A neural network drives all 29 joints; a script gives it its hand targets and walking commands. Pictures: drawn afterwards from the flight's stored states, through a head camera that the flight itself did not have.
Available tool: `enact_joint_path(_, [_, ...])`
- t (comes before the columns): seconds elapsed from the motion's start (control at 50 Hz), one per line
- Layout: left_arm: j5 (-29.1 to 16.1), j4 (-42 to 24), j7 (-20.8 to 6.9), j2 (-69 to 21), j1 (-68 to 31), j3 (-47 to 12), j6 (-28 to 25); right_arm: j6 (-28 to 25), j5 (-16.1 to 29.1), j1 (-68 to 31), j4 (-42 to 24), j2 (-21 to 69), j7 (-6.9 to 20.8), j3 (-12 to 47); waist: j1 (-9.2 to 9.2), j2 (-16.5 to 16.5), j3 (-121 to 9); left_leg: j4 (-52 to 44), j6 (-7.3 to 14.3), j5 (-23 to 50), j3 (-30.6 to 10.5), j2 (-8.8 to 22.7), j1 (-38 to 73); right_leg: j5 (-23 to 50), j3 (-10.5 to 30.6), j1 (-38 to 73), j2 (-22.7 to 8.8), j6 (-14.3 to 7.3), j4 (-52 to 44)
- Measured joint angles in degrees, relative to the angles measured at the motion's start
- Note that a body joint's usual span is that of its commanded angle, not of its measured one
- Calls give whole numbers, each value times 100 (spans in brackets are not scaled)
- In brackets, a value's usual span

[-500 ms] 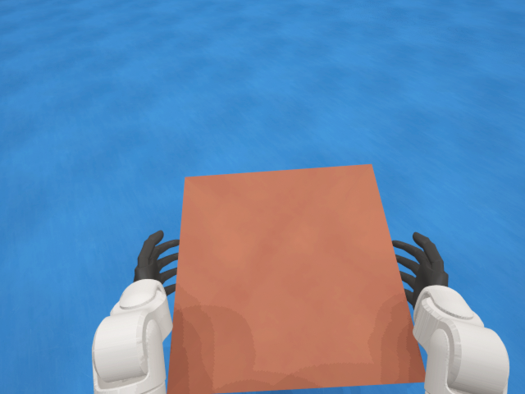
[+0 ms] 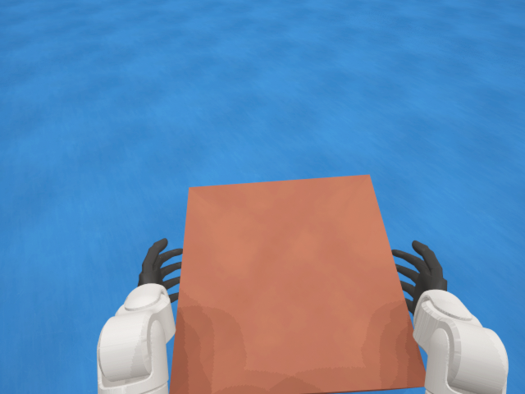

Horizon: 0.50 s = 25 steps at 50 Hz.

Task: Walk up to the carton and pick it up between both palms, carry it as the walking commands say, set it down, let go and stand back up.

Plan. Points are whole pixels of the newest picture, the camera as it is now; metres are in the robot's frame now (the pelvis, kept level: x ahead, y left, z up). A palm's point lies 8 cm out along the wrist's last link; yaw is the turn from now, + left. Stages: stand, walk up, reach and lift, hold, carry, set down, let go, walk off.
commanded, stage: carry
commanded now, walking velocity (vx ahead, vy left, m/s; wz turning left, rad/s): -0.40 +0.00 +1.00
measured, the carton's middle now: (286, 288) +0.28 +0.00 +0.02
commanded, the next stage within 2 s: none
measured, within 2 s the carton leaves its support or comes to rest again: neither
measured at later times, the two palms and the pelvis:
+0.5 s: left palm out of the picture +0.06 +0.26 +0.04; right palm (345, 334) +0.20 -0.08 +0.04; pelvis -0.10 -0.01 -0.01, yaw +22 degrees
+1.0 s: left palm out of the picture -0.27 +0.20 +0.05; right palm out of the picture +0.00 -0.04 +0.07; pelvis -0.29 -0.10 -0.02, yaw +52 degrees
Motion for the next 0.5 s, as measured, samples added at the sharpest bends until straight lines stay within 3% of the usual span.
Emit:
enact_joint_path(0.08, [-52, -159, -42, -3, 15, -60, -67, 54, 44, 76, -375, 4, -51, -7, -65, 144, 98, 206, -132, -62, -208, -49, -134, 73, -217, 30, -52, -15, 59])
enact_joint_path(0.16, [-15, -195, -69, -3, 0, -98, -37, 122, 68, 81, -460, 3, -48, -46, -190, 53, 186, 1541, -251, -1327, -250, -96, -571, -172, -403, -86, -276, -49, 501])
enact_joint_path(0.2, [6, -165, -72, -6, -2, -107, -13, 149, 89, 76, -429, 1, -48, -74, -278, -79, 247, 2398, -238, -1907, -195, -76, -720, -307, -501, -167, -478, -24, 759])
enact_joint_path(0.24, [30, -147, -70, -8, -8, -112, 1, 180, 103, 29, -388, -2, -47, -103, -359, -185, 333, 2662, -178, -2179, -184, -6, -664, -402, -603, -272, -679, 31, 996])
enact_joint_path(0.28, [62, -205, -52, -7, -38, -129, 7, 189, 117, -70, -374, -11, -25, -137, -415, -201, 457, 2259, -113, -1860, -320, 55, -406, -515, -694, -440, -857, 105, 1330])
enact_joint_path(0.3, [67, -264, -43, -3, -58, -123, -3, 177, 131, -133, -383, -7, -13, -147, -435, -160, 515, 1962, -76, -1136, -433, 71, -306, -593, -735, -564, -929, 149, 1550])
enact_joint_path(0.32, [61, -282, -44, 6, -111, -66, -30, 105, 148, -180, -340, -5, -13, -115, -446, -171, 588, 2011, -65, -1159, -480, 0, -427, -934, -615, -752, -940, 227, 1824])
enact_joint_path(0.38, [61, -243, -63, 2, -264, 90, -67, -110, 150, -247, -180, -9, -30, -22, -341, -153, 935, 1916, -56, -1216, -705, -209, -754, -2169, 180, -1265, -482, 370, 2739])
enact_joint_path(0.44, [-43, -353, -38, -1, -130, 28, -197, -107, 155, -198, -383, -6, -34, -28, -172, 135, 1170, 1214, -125, -461, -1080, -338, -876, -1993, 524, -1411, -35, 379, 3043])
enact_joint_path(0.5, [-203, -630, 47, -8, 39, -45, -375, -182, 166, -115, -687, -1, 7, -7, 29, 366, 1264, 557, -183, 132, -1391, -499, -860, -1630, 652, -1081, 186, 323, 2676])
